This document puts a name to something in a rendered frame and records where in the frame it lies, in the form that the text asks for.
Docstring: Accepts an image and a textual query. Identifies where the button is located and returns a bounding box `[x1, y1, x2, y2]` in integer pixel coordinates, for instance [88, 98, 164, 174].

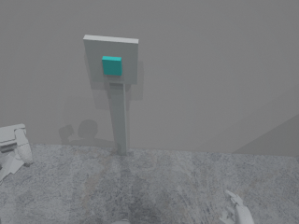
[102, 56, 122, 76]

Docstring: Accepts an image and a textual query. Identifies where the robot left hand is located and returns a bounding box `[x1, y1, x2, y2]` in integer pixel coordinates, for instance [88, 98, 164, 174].
[0, 123, 34, 185]

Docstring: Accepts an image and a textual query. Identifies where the panel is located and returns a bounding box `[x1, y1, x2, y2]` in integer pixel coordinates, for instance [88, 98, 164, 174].
[83, 35, 139, 156]

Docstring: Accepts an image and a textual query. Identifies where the robot right hand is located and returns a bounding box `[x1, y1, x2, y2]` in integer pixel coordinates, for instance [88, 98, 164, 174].
[219, 189, 255, 224]

